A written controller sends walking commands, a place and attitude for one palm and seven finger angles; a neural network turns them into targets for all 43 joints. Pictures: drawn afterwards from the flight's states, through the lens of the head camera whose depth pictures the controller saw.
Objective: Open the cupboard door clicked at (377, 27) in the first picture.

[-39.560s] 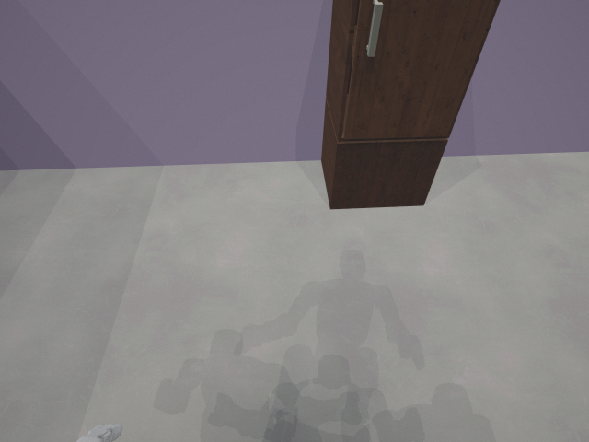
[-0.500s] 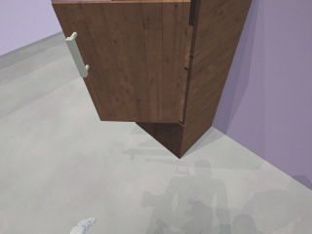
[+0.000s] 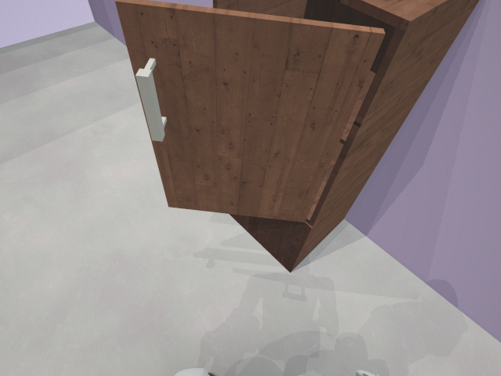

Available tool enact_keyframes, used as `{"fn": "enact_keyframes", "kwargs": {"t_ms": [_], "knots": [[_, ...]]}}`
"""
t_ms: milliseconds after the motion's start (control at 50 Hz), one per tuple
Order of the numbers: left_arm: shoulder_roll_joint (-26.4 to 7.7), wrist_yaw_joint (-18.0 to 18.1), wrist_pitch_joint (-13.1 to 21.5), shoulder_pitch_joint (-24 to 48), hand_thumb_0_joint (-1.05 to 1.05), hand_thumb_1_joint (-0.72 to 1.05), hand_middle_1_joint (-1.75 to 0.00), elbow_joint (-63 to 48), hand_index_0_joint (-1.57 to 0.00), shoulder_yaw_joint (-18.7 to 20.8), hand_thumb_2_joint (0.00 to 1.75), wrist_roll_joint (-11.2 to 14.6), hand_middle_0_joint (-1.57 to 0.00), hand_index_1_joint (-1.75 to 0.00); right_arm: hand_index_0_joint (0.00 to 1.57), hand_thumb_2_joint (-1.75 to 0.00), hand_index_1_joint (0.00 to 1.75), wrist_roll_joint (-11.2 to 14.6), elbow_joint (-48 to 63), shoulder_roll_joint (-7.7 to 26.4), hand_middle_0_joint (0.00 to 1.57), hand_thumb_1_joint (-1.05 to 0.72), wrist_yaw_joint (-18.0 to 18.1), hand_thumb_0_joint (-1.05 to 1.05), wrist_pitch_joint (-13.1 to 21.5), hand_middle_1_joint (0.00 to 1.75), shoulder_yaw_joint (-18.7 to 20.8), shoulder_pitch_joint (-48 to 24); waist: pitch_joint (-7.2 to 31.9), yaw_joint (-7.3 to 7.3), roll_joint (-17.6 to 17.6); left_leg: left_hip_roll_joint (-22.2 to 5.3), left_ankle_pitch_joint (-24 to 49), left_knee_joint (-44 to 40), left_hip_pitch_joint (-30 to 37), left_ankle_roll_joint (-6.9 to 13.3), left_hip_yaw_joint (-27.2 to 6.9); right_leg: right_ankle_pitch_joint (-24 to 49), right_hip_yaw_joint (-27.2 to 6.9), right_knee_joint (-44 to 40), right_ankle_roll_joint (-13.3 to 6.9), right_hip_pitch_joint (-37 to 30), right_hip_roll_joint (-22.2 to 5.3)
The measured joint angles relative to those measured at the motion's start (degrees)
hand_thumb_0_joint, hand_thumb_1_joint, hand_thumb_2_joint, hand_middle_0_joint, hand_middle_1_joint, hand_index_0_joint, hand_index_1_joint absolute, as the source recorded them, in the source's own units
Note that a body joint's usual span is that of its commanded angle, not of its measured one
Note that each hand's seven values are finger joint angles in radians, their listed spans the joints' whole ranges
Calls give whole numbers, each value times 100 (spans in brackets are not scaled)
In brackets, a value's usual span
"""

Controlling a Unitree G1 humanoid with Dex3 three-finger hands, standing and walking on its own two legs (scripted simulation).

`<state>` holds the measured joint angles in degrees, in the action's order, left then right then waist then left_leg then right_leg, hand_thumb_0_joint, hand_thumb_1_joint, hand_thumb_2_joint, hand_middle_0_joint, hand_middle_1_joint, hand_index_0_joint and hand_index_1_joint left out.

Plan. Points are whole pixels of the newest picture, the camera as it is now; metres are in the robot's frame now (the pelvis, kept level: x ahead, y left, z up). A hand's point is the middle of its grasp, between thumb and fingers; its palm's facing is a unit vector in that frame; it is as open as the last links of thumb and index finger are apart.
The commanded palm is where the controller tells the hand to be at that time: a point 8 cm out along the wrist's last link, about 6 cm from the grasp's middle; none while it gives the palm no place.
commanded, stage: come to a stop and stand still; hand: left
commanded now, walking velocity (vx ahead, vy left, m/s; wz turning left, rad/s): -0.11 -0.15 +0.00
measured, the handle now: (155, 101) +0.56 +0.24 +0.08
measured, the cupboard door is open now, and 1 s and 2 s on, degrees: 41 41 41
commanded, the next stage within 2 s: look again from close up in 1.04 s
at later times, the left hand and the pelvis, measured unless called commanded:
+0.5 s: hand out of the picture +0.01 +0.14 -0.18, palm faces +0.00 -0.98 -0.18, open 7.3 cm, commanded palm none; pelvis -0.02 -0.04 +0.00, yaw -1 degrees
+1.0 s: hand out of the picture +0.02 +0.17 -0.17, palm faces -0.04 -0.97 -0.26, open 7.4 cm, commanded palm none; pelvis -0.01 -0.02 +0.00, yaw -3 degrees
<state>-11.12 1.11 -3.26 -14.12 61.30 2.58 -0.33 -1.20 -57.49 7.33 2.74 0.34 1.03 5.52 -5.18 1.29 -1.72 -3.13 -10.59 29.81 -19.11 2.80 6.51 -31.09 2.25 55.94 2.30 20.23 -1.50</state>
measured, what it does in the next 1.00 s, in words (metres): steps on the spot: right foot, then left foot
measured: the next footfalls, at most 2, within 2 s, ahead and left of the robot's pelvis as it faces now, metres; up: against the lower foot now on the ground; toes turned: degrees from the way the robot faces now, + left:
right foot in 0.26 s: -0.02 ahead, -0.18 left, +0.00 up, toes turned -4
left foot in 0.48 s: +0.03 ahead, +0.07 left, +0.00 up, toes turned +1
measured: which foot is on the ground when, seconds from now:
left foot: down 0.00-0.28, up 0.30-0.46, down 0.48-1.00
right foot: up 0.00-0.24, down 0.26-1.00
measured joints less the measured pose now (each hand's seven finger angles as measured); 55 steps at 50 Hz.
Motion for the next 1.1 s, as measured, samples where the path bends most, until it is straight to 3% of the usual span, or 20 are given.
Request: {"fn": "enact_keyframes", "kwargs": {"t_ms": [60,120,220,260,320,400,460,500,580,640,700,780,940,1100], "knots": [[-67,-29,-67,147,0,91,-30,-209,-20,90,90,-23,-19,-30,20,-90,29,-1,25,31,20,-91,24,0,-54,30,46,-37,-8,-17,62,-83,101,-98,-52,-16,58,206,-100,521,23,363,86],[-138,-60,-105,271,0,91,-30,-375,-20,154,90,-43,-19,-30,21,-90,30,-24,-7,130,20,-91,8,0,-95,30,108,23,33,-57,129,-163,184,-152,-102,-61,82,342,-135,366,23,401,52],[-163,-104,-28,366,0,91,-30,-516,-19,152,90,-57,-19,-30,21,-90,30,-80,-106,387,20,-91,-81,0,-193,30,242,282,155,-195,326,-281,289,-137,-195,-194,7,579,25,-1337,-105,-306,-78],[-227,-100,89,254,0,91,-30,-572,-19,128,90,-74,-19,-30,20,-90,29,-56,-149,420,20,-91,-120,0,-257,30,289,462,309,-212,176,-174,135,50,-328,-276,43,761,-40,-2468,-222,-802,-201],[-69,-34,142,198,0,91,-30,-409,-19,34,90,-106,-19,-30,20,-90,29,-13,-254,569,20,-91,-211,0,-383,30,328,629,343,-220,281,-57,-868,687,-509,-378,-242,1220,-58,-2593,-128,-834,-168],[159,-41,227,35,0,91,-30,-219,-20,-99,90,-76,-19,-30,20,-90,29,-19,-372,612,20,-91,-279,0,-347,30,301,883,410,-236,307,113,-867,1067,-304,-404,-380,1435,-53,-2934,-53,-1045,-136],[201,-22,282,-21,0,93,-30,-99,-20,-114,90,-71,-20,-30,20,-90,29,-4,-435,534,20,-91,-280,0,-228,30,234,1053,410,-232,234,185,-522,330,233,-432,-382,1400,-52,-2918,-25,-1061,-109],[168,-41,287,15,1,93,-30,-26,-20,-116,90,-40,-20,-30,20,-90,29,-4,-513,454,20,-91,-241,0,-129,30,187,1115,362,-248,182,237,-360,23,418,-247,-444,1272,-5,-2733,6,-1003,-123],[110,-23,249,92,1,93,-30,89,-20,-107,90,-2,-20,-30,20,-90,29,-1,-649,223,20,-91,-164,0,-54,30,47,1133,275,-148,6,331,-484,-54,534,-144,-399,1284,-42,-2824,45,-1110,-214],[160,100,386,15,0,92,-30,74,-20,-223,90,-23,-20,-30,20,-90,29,36,-454,190,20,-91,-188,1,-41,30,-37,1087,257,-142,153,246,-605,197,362,-139,-393,1320,-51,-2858,41,-1056,-136],[190,93,407,-39,0,92,-30,74,-20,-288,90,-50,-20,-30,20,-90,29,-4,-255,218,20,-93,-160,1,30,30,-62,1055,227,-205,269,297,-723,376,298,-79,-366,1192,-78,-2641,39,-976,-192],[196,112,383,-97,0,91,-30,68,-20,-311,90,-48,-20,-30,20,-90,29,17,-190,324,20,-95,-136,2,67,30,-77,1057,270,-184,396,379,-807,438,396,-8,-309,1064,-131,-2491,57,-1022,-281],[88,109,321,-115,0,91,-30,22,-20,-307,90,-38,-20,-30,20,-90,29,30,-205,390,20,-94,-146,1,66,30,-111,920,330,-138,356,455,-712,168,649,-10,-187,1054,-254,-2490,139,-1107,-363],[52,74,326,-70,0,91,-30,1,-20,-337,90,-41,-20,-30,20,-90,29,41,-296,365,20,-92,-176,1,76,30,-141,802,282,-122,241,407,-522,-131,737,-94,-188,1175,-254,-2656,90,-1124,-305]]}}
